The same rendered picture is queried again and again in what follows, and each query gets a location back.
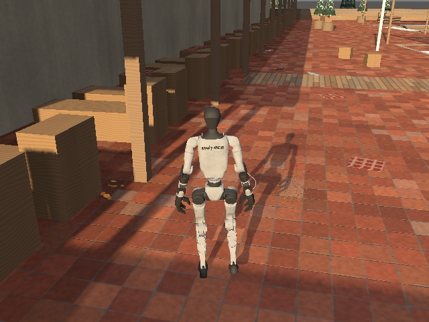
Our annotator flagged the right robot forearm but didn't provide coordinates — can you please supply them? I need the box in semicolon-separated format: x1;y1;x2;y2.
239;163;253;196

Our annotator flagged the right robot upper arm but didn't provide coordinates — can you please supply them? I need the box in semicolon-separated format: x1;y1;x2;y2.
227;136;245;173

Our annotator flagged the left robot upper arm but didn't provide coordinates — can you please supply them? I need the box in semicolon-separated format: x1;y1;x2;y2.
183;136;199;174

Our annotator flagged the robot left shin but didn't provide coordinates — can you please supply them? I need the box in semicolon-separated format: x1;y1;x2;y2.
196;224;206;270

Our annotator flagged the robot right thigh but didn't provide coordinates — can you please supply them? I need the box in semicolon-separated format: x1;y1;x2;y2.
224;186;237;230

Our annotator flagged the right robot hand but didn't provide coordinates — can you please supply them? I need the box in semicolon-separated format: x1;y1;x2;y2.
239;194;255;212

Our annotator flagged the left robot forearm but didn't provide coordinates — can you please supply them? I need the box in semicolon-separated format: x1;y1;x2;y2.
176;165;190;197

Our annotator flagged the left robot hand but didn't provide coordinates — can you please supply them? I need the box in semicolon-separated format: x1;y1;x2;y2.
175;195;190;214

